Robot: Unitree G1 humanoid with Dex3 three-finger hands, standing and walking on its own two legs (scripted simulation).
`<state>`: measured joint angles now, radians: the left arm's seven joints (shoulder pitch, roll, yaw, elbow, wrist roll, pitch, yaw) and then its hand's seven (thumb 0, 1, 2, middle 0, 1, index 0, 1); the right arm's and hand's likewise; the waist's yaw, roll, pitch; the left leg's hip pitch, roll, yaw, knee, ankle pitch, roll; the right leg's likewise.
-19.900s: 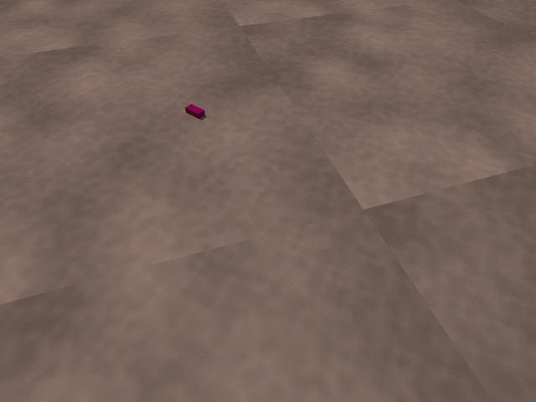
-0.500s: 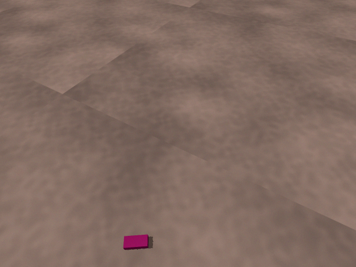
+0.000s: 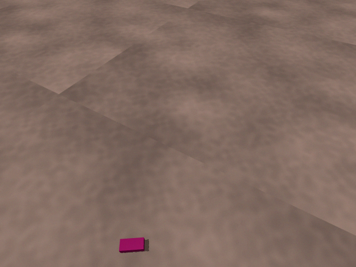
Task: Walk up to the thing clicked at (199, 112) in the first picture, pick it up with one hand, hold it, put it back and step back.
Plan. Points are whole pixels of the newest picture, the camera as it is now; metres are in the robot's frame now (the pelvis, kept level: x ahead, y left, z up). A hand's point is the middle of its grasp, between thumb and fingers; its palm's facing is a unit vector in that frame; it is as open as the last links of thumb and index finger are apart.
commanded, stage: stand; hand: left
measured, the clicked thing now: (132, 245) +0.37 +0.23 -0.77
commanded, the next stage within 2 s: rise first in 1.86 s
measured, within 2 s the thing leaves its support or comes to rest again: neither
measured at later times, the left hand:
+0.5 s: hand out of the picture +0.07 +0.24 -0.16, palm faces -0.04 -0.94 -0.34, open 7.4 cm
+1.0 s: hand out of the picture +0.07 +0.24 -0.16, palm faces -0.04 -0.94 -0.34, open 7.4 cm
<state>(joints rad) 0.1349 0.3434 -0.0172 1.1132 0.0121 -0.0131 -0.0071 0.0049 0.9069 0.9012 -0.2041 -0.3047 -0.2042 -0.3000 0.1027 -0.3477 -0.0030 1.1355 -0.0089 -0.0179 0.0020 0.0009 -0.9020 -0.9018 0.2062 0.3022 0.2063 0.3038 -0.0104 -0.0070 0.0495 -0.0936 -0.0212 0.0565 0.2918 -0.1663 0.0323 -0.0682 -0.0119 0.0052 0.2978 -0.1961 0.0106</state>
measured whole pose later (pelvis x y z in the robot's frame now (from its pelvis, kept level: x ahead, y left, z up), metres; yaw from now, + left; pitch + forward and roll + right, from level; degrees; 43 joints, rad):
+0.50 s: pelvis +0.00 -0.01 +0.00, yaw +0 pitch -2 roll +0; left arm 0.13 0.35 -0.01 1.11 0.01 -0.01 -0.01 0.00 0.91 0.90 -0.20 -0.30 -0.20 -0.30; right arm 0.11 -0.35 0.01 1.14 -0.01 -0.02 0.00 0.00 -0.90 -0.90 0.21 0.30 0.21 0.30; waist -0.01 0.00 0.05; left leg -0.09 -0.01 0.05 0.29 -0.17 0.02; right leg -0.06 0.00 0.00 0.30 -0.20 0.00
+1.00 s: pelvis +0.00 -0.01 +0.00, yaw +0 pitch -2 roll +0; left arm 0.13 0.35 -0.02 1.11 0.01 -0.01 -0.01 0.00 0.91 0.90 -0.20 -0.30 -0.20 -0.30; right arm 0.11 -0.35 0.01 1.13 -0.01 -0.02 0.00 0.00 -0.90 -0.90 0.21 0.30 0.21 0.30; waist -0.01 0.00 0.04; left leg -0.09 -0.01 0.05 0.29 -0.17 0.02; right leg -0.06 0.00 0.00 0.29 -0.20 0.00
